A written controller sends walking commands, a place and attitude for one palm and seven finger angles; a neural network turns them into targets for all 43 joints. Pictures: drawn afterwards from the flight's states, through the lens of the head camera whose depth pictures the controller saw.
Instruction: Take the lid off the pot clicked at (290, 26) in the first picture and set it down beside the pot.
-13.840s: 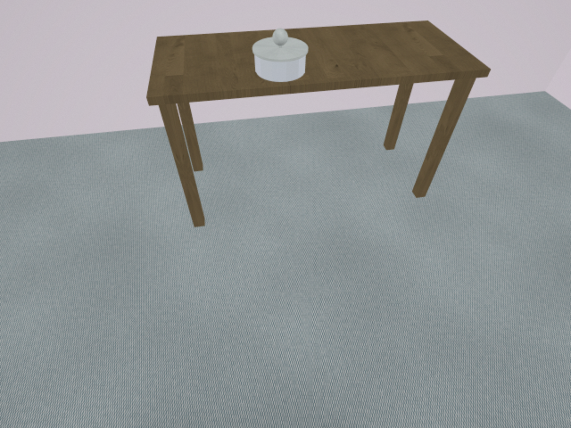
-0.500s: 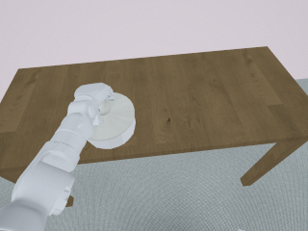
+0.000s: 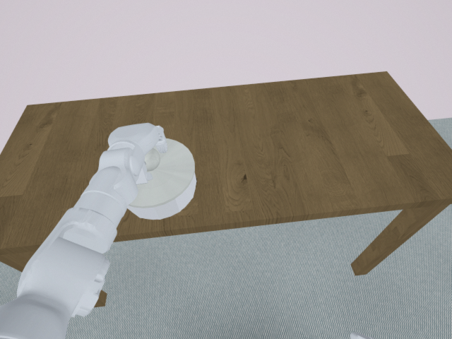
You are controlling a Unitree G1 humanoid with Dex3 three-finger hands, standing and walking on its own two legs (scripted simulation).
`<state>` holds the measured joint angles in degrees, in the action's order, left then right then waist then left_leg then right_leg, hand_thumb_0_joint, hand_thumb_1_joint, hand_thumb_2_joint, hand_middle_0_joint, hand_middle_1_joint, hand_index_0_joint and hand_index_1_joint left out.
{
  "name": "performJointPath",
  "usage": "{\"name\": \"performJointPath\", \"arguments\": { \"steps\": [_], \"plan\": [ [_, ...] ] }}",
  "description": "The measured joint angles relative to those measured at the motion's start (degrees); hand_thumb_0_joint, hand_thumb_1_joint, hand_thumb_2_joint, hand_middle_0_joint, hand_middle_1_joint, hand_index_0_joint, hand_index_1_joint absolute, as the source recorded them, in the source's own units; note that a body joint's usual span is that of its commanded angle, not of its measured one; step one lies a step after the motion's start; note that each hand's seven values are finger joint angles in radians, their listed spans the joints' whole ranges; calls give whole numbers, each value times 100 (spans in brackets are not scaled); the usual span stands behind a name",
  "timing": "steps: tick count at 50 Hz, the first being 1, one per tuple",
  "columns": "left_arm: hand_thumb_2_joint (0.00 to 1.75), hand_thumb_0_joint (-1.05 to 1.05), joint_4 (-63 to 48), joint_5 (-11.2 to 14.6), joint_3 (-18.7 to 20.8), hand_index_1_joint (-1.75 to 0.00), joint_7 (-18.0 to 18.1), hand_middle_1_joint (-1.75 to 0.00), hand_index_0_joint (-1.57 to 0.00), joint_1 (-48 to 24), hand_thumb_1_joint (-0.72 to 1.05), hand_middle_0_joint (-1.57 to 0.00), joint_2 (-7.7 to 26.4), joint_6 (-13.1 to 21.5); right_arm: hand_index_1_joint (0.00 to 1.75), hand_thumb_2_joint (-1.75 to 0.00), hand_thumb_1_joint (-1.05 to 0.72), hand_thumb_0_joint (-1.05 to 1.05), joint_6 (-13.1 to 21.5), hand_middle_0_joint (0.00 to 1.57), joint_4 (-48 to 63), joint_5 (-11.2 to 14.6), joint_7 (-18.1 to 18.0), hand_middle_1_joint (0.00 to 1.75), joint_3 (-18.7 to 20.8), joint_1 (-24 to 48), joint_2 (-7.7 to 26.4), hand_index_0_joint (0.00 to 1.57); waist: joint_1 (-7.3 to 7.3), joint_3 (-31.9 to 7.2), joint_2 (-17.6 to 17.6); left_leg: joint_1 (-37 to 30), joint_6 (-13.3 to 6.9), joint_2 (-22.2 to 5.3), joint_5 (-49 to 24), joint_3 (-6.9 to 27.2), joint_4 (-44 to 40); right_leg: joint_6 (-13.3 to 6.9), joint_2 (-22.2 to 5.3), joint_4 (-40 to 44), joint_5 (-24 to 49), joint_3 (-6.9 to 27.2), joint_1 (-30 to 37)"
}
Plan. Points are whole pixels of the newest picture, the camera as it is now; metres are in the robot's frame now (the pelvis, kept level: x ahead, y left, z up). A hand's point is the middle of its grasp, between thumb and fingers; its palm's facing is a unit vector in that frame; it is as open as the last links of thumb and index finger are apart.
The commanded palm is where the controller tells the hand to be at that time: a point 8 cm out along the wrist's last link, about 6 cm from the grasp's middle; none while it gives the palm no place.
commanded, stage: close the fingers and squeeze the knob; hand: left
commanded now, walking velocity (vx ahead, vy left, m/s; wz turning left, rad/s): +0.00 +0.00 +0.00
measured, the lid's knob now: (147, 159) +0.47 +0.17 +0.03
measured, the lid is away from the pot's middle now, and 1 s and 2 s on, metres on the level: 0.00 0.00 0.01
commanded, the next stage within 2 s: lift the lid straight up in 1.00 s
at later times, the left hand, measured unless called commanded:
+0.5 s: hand (142, 163) +0.44 +0.16 +0.06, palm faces -0.33 -0.09 -0.94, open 8.2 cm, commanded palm +0.43 +0.17 +0.12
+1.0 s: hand (142, 161) +0.44 +0.16 +0.06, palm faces -0.37 -0.08 -0.93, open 8.2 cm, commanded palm +0.44 +0.17 +0.12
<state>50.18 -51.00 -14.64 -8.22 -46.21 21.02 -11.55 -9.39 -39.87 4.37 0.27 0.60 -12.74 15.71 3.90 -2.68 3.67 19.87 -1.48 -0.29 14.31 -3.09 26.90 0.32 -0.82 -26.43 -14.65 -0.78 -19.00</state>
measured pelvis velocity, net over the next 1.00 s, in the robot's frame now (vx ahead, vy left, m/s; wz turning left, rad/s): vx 0.00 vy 0.00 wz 0.00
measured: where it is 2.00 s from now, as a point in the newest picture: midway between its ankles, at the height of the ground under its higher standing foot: outside the picture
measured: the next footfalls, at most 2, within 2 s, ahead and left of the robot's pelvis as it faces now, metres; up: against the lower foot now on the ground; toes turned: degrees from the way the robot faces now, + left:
none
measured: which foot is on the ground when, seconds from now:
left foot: down 0.00-1.00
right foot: down 0.00-1.00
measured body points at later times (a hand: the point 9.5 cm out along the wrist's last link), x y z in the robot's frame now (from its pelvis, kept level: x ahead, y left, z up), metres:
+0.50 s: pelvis +0.00 +0.00 +0.00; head +0.04 -0.02 +0.45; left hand +0.45 +0.17 +0.11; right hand +0.10 -0.25 -0.13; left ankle -0.01 +0.11 -0.74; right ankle -0.02 -0.12 -0.74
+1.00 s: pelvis +0.00 +0.00 +0.00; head +0.04 -0.02 +0.45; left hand +0.46 +0.17 +0.11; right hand +0.08 -0.26 -0.14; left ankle -0.01 +0.11 -0.74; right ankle -0.02 -0.12 -0.74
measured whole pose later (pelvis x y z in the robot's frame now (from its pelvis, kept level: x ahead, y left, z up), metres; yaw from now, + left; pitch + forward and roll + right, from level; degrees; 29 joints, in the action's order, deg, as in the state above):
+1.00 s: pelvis +0.00 +0.00 +0.00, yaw +0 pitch +8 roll +0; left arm 53.6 -51.5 -15.3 -9.4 -49.6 21.1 -11.1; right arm -9.3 -40.3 4.3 -0.6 0.1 -12.9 15.5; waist 4.0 -2.6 3.0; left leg 20.8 -1.6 -0.2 14.4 -3.0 27.6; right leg 0.4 -0.9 -26.8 -14.6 -0.8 -19.8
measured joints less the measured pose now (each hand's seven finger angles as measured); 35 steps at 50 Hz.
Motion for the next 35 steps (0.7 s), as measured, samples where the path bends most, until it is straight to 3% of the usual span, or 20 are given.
{"name": "performJointPath", "arguments": {
  "steps": [16,35],
  "plan": [
    [94,0,-329,11,-11,-94,13,-93,-57,186,17,-55,61,-62,30,-90,-90,1,-48,19,79,16,42,30,-1,67,12,20,5,12,-5,-36,-7,-1,19,-11,4,8,2,24,2,14,44],
    [87,0,-136,-9,-143,-94,-86,-93,-58,-41,19,-56,-56,-102,30,-90,-90,1,-62,19,28,13,14,30,-48,108,-40,20,-60,-4,-21,20,-20,30,51,26,53,22,-28,-21,-43,-19,7]
  ]
}}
